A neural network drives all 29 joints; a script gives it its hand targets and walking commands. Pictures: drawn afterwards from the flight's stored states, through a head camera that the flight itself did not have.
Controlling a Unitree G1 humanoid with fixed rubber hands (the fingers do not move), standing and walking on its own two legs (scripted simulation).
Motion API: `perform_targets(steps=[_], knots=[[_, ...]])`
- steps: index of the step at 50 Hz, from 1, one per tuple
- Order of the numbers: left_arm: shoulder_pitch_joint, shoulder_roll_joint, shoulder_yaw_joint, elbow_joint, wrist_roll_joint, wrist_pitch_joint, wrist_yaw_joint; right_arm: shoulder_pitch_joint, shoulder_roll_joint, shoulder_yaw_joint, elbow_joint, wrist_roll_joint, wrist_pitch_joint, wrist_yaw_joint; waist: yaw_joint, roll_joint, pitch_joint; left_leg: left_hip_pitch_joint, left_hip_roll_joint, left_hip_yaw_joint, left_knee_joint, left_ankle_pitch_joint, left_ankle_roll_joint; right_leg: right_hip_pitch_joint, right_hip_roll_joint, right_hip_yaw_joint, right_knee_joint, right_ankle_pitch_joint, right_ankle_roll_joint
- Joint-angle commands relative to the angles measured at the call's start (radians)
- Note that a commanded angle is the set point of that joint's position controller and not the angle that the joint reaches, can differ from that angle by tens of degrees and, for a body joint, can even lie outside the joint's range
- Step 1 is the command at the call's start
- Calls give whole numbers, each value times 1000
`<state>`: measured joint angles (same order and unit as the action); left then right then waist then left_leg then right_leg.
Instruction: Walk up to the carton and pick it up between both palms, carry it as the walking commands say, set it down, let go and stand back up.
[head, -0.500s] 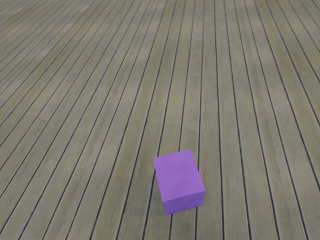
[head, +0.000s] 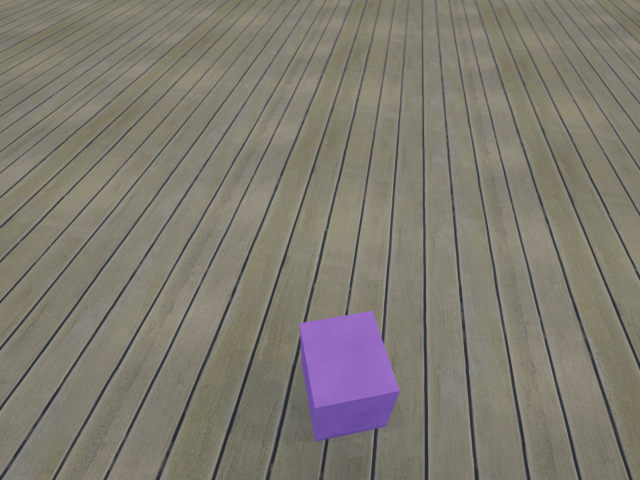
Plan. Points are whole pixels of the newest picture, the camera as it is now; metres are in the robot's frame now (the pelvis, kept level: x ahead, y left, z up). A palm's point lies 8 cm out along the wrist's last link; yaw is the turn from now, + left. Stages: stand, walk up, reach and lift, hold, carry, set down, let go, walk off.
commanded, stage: walk up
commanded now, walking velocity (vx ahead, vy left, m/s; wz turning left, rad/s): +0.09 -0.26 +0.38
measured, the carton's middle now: (343, 376) +0.55 -0.04 -0.64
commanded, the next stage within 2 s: none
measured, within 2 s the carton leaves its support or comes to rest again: neither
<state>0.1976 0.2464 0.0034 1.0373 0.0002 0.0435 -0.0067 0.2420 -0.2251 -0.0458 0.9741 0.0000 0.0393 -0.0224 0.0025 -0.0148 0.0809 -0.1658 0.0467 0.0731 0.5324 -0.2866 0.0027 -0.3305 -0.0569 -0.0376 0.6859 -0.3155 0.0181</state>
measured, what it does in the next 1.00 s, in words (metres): walks ahead: right foot, then left foot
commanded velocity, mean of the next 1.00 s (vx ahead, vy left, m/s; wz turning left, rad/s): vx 0.10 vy -0.13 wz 0.26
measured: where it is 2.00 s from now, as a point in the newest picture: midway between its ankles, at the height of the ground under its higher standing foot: outside the picture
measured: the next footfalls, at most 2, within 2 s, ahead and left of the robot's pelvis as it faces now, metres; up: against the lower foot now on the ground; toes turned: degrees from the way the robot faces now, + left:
right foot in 0.20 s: +0.08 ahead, -0.19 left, +0.00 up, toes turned -2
left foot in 0.84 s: +0.20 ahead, +0.04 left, +0.00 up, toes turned +5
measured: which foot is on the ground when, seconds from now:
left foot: down 0.00-0.20, up 0.22-0.82, down 0.84-1.00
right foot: up 0.00-0.18, down 0.20-0.84, up 0.86-1.00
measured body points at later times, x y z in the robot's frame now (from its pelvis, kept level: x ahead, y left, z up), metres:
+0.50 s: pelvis +0.08 -0.13 +0.01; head +0.12 -0.18 +0.46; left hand +0.05 +0.14 -0.10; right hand +0.16 -0.37 -0.16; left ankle +0.06 +0.07 -0.63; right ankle +0.04 -0.19 -0.73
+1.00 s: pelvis +0.20 -0.07 -0.01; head +0.21 -0.04 +0.44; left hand +0.24 +0.18 -0.17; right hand +0.26 -0.34 -0.14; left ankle +0.16 +0.04 -0.73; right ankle +0.14 -0.19 -0.65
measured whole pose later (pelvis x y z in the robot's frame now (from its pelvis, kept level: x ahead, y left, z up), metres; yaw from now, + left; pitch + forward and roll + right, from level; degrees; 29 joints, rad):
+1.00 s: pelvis +0.20 -0.07 -0.01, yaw +7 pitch -4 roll -1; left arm 0.21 0.23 0.00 0.96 0.00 0.06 0.03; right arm 0.30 -0.23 -0.07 0.97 0.00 0.00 -0.03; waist 0.00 -0.03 0.07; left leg -0.18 0.00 -0.03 0.67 -0.42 0.02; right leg -0.34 -0.03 -0.09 1.20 -0.58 -0.03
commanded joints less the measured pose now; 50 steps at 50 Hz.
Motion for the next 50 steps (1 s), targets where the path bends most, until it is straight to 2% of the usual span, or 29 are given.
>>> perform_targets(steps=[1,3,6,7,8,9,10,11,12,14,17,18,20,24,28,32,33,34,35,36,37,39,40,41,42,43,44,46,50], knots=[[-82,116,74,-108,36,31,-25,76,-261,-114,-41,-39,1,-44,-30,111,81,-175,417,-491,-393,-315,182,-273,-35,63,386,-29,42],[-48,101,62,-110,30,21,-24,-10,-214,-87,-69,-35,-2,-34,-10,139,89,-231,329,-372,-365,-245,137,-174,-51,43,280,-39,41],[-57,82,49,-130,23,14,-30,37,-235,-92,-56,-38,-5,-25,-32,249,40,-161,294,-326,-302,-131,126,-60,-31,12,40,-78,38],[-11,71,42,-115,19,9,-27,18,-236,-93,-61,-38,-5,-21,-13,262,-15,-185,272,-300,-250,-39,106,52,-18,0,-84,-69,30],[83,52,41,-82,17,-6,-19,5,-217,-85,-65,-32,-6,-18,24,251,-71,-232,237,-281,-169,-81,85,229,-8,1,-237,-32,12],[195,75,54,-47,20,-25,-15,27,-175,-74,-55,-23,-11,-10,63,138,-195,-323,176,-247,-11,-246,63,437,-49,86,-349,-12,-4],[297,190,92,-17,35,-51,-4,62,-70,-38,-78,-15,-10,3,113,-256,-239,-467,-21,-97,353,-302,28,498,-288,354,-540,-345,-13],[288,224,87,-20,32,-54,0,21,-68,-39,-96,-20,-16,6,93,-305,-165,-543,-11,-79,553,-311,7,397,-355,447,-566,-455,-26],[237,210,82,-30,37,-65,2,-24,-79,-43,-116,-25,-22,13,69,-265,-151,-562,-5,-129,616,-251,17,337,-339,463,-595,-520,-39],[167,111,59,-38,27,-74,13,11,-80,-47,-73,-24,-29,23,23,-143,-95,-526,39,-149,654,-97,19,309,-246,298,-533,-273,-12],[199,78,53,-37,20,-99,22,73,-80,-46,-32,-26,-24,35,15,-89,-173,-527,47,-94,708,-42,-6,454,-221,157,-398,297,7],[255,64,47,-21,18,-104,24,45,-69,-43,-35,-24,-26,35,23,-105,-172,-531,43,-79,702,-40,-10,478,-207,130,-362,496,5],[307,55,45,-5,18,-108,33,29,-52,-34,-34,-25,-14,38,31,-132,-153,-544,30,-53,706,-23,-20,498,-202,88,-344,647,29],[314,51,48,-11,14,-101,38,8,-44,-30,-29,-29,6,42,34,-194,-139,-542,29,-35,706,32,-40,472,-178,46,-358,626,49],[251,62,33,-32,18,-78,55,-28,-46,-27,-54,-32,21,29,12,-191,-41,-466,-15,28,640,18,-63,335,-156,-52,-316,1000,61],[268,74,48,-26,25,-75,68,-105,-40,-24,-73,-34,13,15,58,-186,-73,-494,-35,18,479,4,-66,478,-210,-41,-274,1168,-36],[277,93,53,-34,26,-72,68,-104,-50,-26,-68,-30,15,17,64,-132,-104,-510,-36,12,455,-12,-70,528,-241,-28,-234,1207,-20],[242,87,54,-39,22,-64,72,-108,-45,-20,-71,-35,10,17,60,-214,-89,-467,-40,29,433,0,-62,504,-210,-82,-250,1141,-30],[255,94,52,-46,26,-60,74,-115,-46,-17,-72,-27,15,16,62,-165,-84,-464,-47,21,383,-11,-65,514,-239,-60,-233,1207,-16],[173,86,60,-60,18,-50,74,-76,-32,-11,-73,-35,3,6,38,-224,-104,-345,-72,42,313,-26,-47,484,-180,-122,-212,1131,-59],[177,108,60,-71,26,-54,72,-77,-59,-20,-66,-29,1,4,37,-170,-99,-338,-91,40,242,-28,-48,490,-216,-82,-175,1249,-59],[154,123,69,-77,22,-45,72,-23,-66,-29,-71,-30,-10,-3,20,-158,-110,-260,-89,47,129,-69,-35,483,-233,-71,-63,1233,-93],[106,137,84,-60,12,-40,66,63,-56,-24,-49,-32,-33,-6,-17,-193,-113,-155,-82,39,-26,37,-10,458,-193,-118,27,1138,-96],[81,168,91,-89,8,-51,61,148,-91,-37,-18,-34,-44,-11,-77,-50,-148,-31,-70,5,-149,294,22,376,-164,-115,227,1176,-48],[52,127,76,-108,-2,-48,55,227,-177,-58,-2,-37,-64,-15,-107,122,-171,185,140,-251,-96,1041,113,78,-24,-102,462,470,-8],[51,76,67,-154,-10,-40,48,260,-269,-65,2,-26,-68,-16,-87,292,-133,267,358,-586,-72,1572,222,-165,109,4,576,-308,10],[39,68,65,-138,5,-23,47,235,-242,-62,7,-17,-60,-17,-70,173,-76,171,355,-534,-106,1407,258,-160,30,72,579,-354,11],[-45,82,80,-148,11,21,42,146,-236,-56,-48,-11,-43,-31,-49,106,77,39,365,-553,-136,1234,231,-247,19,78,583,-307,24],[-60,94,80,-189,16,71,21,87,-234,-58,-72,-18,-33,-35,-17,168,130,-119,285,-456,-158,1016,176,-214,12,113,573,-221,52]])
